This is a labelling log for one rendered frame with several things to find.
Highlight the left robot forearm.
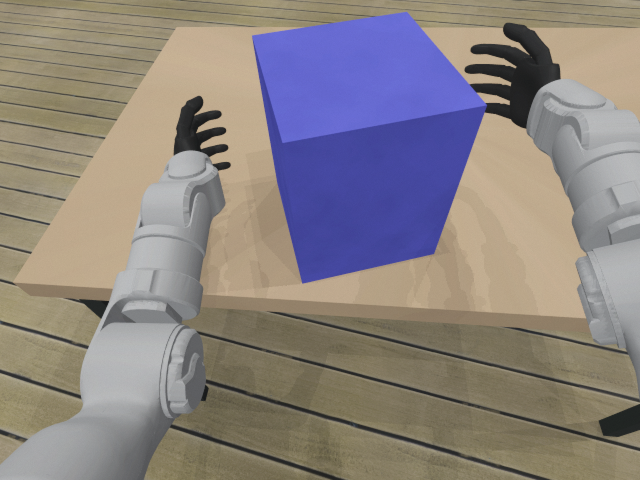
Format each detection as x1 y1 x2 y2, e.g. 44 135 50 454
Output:
80 150 225 402

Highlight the right robot forearm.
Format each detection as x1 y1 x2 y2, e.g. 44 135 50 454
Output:
526 79 640 253

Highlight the right robot hand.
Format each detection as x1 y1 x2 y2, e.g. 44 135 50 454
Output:
465 23 561 129

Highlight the table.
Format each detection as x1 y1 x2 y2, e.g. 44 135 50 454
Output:
13 27 640 437

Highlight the carton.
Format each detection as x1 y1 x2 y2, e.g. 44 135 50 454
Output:
252 12 487 284

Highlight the right robot upper arm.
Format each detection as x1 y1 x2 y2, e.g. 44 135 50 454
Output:
575 239 640 399

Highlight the left robot hand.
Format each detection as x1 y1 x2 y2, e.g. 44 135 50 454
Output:
174 96 231 171

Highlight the left robot upper arm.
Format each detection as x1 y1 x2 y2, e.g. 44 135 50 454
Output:
0 322 206 480

